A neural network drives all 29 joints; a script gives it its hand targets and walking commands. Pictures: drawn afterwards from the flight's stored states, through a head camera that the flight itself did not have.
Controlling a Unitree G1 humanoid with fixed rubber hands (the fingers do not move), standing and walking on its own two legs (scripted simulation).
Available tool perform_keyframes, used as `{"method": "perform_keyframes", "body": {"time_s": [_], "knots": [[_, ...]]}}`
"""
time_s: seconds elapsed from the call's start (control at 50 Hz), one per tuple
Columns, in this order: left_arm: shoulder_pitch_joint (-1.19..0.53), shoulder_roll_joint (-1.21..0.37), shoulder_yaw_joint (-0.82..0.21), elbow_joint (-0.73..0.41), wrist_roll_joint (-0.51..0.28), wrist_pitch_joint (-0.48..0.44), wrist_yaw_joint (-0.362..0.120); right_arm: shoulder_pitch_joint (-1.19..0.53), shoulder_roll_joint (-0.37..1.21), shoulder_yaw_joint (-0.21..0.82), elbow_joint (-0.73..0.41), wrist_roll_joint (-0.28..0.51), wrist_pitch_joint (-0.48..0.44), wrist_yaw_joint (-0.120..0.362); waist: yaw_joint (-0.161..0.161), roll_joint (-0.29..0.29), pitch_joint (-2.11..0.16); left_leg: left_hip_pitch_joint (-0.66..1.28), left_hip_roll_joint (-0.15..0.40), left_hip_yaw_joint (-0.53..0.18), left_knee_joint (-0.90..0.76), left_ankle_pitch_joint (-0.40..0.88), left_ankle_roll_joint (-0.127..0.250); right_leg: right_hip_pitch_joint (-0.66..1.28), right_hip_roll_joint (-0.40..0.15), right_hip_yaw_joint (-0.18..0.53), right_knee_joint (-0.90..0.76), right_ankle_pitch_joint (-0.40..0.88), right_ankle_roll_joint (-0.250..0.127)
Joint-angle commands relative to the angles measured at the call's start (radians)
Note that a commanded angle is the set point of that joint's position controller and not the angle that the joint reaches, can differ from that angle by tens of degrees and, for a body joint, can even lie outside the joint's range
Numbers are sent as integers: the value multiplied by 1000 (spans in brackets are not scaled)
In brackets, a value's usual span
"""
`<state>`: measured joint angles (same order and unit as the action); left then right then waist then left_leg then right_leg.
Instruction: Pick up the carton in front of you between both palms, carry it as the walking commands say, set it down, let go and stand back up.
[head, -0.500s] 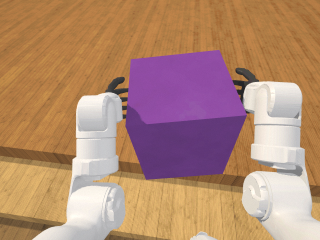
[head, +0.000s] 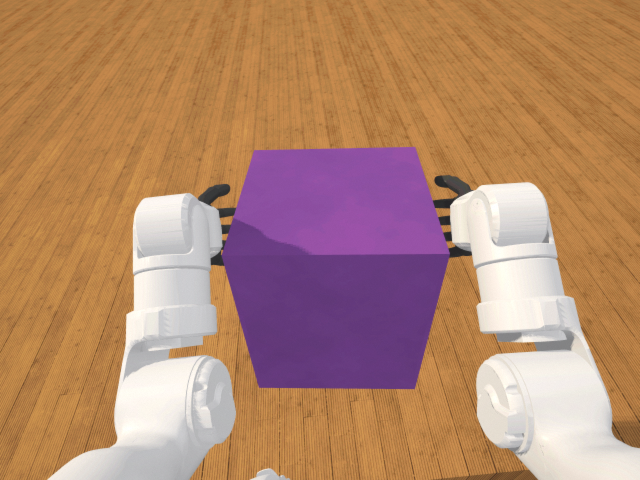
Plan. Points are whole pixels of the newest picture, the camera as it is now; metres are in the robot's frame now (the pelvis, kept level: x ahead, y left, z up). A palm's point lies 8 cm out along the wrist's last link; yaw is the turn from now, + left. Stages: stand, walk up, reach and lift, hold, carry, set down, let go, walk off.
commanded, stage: carry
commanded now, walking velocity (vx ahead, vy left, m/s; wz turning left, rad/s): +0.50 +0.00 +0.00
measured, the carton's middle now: (335, 270) +0.38 -0.04 +0.07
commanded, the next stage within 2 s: none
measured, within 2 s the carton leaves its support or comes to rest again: neither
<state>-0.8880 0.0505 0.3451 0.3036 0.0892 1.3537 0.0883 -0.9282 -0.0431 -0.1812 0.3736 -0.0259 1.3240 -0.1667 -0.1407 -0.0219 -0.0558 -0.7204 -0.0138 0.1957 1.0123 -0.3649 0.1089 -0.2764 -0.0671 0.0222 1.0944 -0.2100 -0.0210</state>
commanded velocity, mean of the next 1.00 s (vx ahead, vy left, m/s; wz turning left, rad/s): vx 0.50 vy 0.00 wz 0.00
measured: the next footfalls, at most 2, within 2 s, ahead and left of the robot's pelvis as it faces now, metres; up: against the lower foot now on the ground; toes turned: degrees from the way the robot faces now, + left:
right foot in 0.40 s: +0.48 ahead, -0.19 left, +0.12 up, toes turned -5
left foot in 0.94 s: +0.66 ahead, +0.02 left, +0.12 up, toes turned +6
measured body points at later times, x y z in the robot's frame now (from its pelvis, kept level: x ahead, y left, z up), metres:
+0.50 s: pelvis +0.30 -0.09 +0.12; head +0.30 -0.09 +0.57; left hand +0.66 +0.10 +0.29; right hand +0.70 -0.20 +0.29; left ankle +0.14 +0.05 -0.48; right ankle +0.44 -0.18 -0.53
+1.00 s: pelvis +0.55 -0.07 +0.19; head +0.52 -0.06 +0.64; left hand +0.93 +0.08 +0.37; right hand +0.93 -0.22 +0.38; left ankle +0.62 +0.02 -0.53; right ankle +0.45 -0.18 -0.49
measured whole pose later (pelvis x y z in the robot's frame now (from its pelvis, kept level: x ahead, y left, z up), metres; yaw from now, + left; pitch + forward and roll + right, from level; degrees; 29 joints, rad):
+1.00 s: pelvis +0.55 -0.07 +0.19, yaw +0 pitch +4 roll +0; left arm -0.89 0.05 0.26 0.30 0.07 1.36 0.13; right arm -0.93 -0.05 -0.26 0.37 -0.07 1.33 -0.11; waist -0.01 -0.02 -0.16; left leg -0.50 0.01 0.13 0.63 -0.18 0.07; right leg -0.34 -0.03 -0.06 0.91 -0.48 -0.01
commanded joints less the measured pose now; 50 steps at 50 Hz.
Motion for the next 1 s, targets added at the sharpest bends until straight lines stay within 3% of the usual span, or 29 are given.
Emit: {"method": "perform_keyframes", "body": {"time_s": [0.0, 0.02, 0.04, 0.08, 0.12, 0.16, 0.2, 0.24, 0.26, 0.28, 0.3, 0.34, 0.36, 0.38, 0.4, 0.42, 0.44, 0.46, 0.48, 0.52, 0.6, 0.68, 0.76, 0.86, 0.9, 0.92, 0.94, 0.96, 0.98], "knots": [[-755, -1020, -425, -177, -325, -43, -156, -921, 1248, 474, -336, 554, -50, 253, 15, 145, -774, 983, 288, -861, -444, 602, 311, -494, 170, 186, 834, -62, -32], [-781, -1009, -434, -214, -317, -39, -150, -975, 1264, 489, -410, 574, -53, 257, 41, 87, -665, 920, 275, -800, -469, 359, 231, -586, 125, 150, 785, -66, -61], [-794, -1002, -445, -245, -313, -38, -141, -1017, 1271, 505, -465, 581, -53, 260, 68, 93, -588, 872, 285, -731, -492, 296, 189, -632, 82, 155, 756, -44, -84], [-779, -975, -482, -301, -317, -37, -129, -985, 1269, 530, -494, 592, -47, 262, 65, 54, -521, 835, 273, -619, -535, 151, 148, -675, 48, 99, 688, -71, -96], [-757, -963, -520, -337, -316, -31, -121, -937, 1229, 532, -506, 570, -33, 257, 64, 34, -504, 854, 293, -568, -566, 244, 152, -717, 27, 55, 570, -175, -81], [-732, -958, -560, -339, -320, -16, -122, -859, 1169, 515, -475, 525, -13, 250, 11, 79, -494, 981, 353, -563, -571, 453, 200, -923, 17, 12, 751, -280, -93], [-708, -951, -581, -292, -326, 3, -125, -785, 1104, 494, -417, 482, 9, 248, -26, 109, -454, 1147, 402, -593, -599, 395, 210, -1225, -11, 56, 936, -444, -101], [-713, -934, -602, -250, -333, 17, -128, -769, 1066, 485, -366, 458, 25, 257, 12, 92, -364, 1049, 330, -482, -687, 254, 134, -1218, -49, 2, 752, -421, -91], [-714, -936, -607, -233, -343, 22, -127, -771, 1054, 479, -344, 454, 34, 264, 54, 80, -346, 890, 270, -371, -754, 277, 99, -1030, -62, -67, 553, -324, -80], [-731, -943, -609, -220, -348, 25, -126, -776, 1046, 466, -322, 451, 41, 271, 80, 141, -325, 737, 222, -261, -808, 265, 71, -824, -66, -111, 386, -232, -77], [-740, -958, -610, -194, -365, 30, -127, -766, 1047, 443, -290, 443, 48, 278, 102, 192, -318, 541, 186, -147, -881, 373, 70, -555, -42, -178, 170, -160, -82], [-760, -1008, -609, -146, -398, 31, -131, -737, 1033, 400, -228, 414, 61, 286, 167, 279, -368, 544, 188, -52, -768, 1010, 52, -282, 68, -282, 36, -58, -103], [-744, -1034, -601, -121, -418, 28, -135, -725, 1029, 382, -191, 400, 64, 288, 225, 325, -428, 625, 194, -19, -617, 1313, 23, -200, 119, -314, -40, -58, -102], [-731, -1061, -593, -98, -437, 23, -140, -719, 1028, 361, -151, 376, 62, 288, 308, 313, -498, 681, 176, 31, -363, 1396, -22, -57, 172, -340, -232, -22, -88], [-747, -1086, -589, -98, -456, 14, -152, -684, 1019, 333, -121, 352, 54, 287, 355, 238, -575, 575, 146, -21, -91, 1134, -56, 166, 160, -195, -371, -44, -82], [-769, -1097, -586, -99, -461, 0, -165, -632, 1042, 309, -94, 302, 47, 280, 267, -166, -620, 224, -22, -92, 298, 418, -132, 323, -163, 529, -590, 13, -239], [-804, -1158, -590, -105, -503, -9, -181, -615, 1005, 276, -63, 268, 39, 273, 230, -282, -701, 190, -69, -293, 654, 102, -117, 326, -238, 745, -695, 173, -317], [-873, -1188, -603, -149, -533, -21, -196, -646, 1030, 272, -82, 263, 28, 267, 210, -178, -674, 92, -48, -371, 775, 109, -78, 321, -209, 644, -597, 146, -313], [-931, -1221, -617, -206, -561, -36, -208, -682, 1037, 277, -125, 261, 23, 263, 211, -94, -595, 10, -16, -337, 789, 87, -56, 263, -196, 570, -560, 112, -280], [-1027, -1256, -643, -303, -601, -50, -217, -758, 1051, 306, -214, 278, 18, 249, 187, -72, -506, -62, 38, -317, 715, 98, -8, 188, -175, 444, -564, -36, -214], [-958, -1233, -654, -358, -593, -41, -200, -753, 1064, 375, -300, 319, 15, 225, 192, -11, -483, -121, 55, -247, 468, -99, -8, 207, -193, 334, -624, -60, -233], [-848, -1148, -632, -320, -530, -13, -179, -695, 1048, 421, -299, 339, 31, 220, 202, -74, -513, -141, 92, -197, 221, 87, -29, 284, -211, 238, -637, 122, -251], [-756, -1079, -602, -207, -463, 6, -177, -680, 1050, 423, -216, 350, 45, 240, 206, -94, -452, -68, 89, -141, -62, 164, -59, 267, -174, 121, -678, 172, -224], [-731, -1069, -560, -123, -420, -11, -183, -701, 1102, 406, -108, 379, 32, 274, 210, -148, -365, 95, 13, -45, -379, 140, -64, 286, -134, 33, -651, 304, -155], [-750, -1071, -551, -112, -423, -18, -181, -703, 1117, 388, -77, 391, 22, 279, 170, -133, -397, 311, -28, -1, -534, 183, -48, 238, -108, -48, -508, 442, -106], [-746, -1078, -549, -97, -427, -20, -179, -677, 1114, 369, -53, 388, 16, 279, 126, -72, -468, 550, 17, -56, -550, 210, -26, 126, -76, -97, -366, 423, -60], [-732, -1079, -542, -79, -424, -20, -179, -641, 1094, 342, -35, 377, 11, 276, 95, 77, -512, 742, 223, -359, -553, 244, 15, -84, -31, -135, -133, 142, -10], [-743, -1098, -535, -47, -429, -20, -180, -639, 1059, 316, -26, 359, 2, 270, 88, 333, -502, 954, 388, -735, -614, 374, 143, -448, 109, -113, 35, -232, 21], [-779, -1114, -542, -72, -434, -25, -179, -660, 1063, 315, -66, 362, -6, 267, 72, 318, -495, 994, 408, -779, -611, 375, 204, -574, 92, -45, 176, -353, 3]]}}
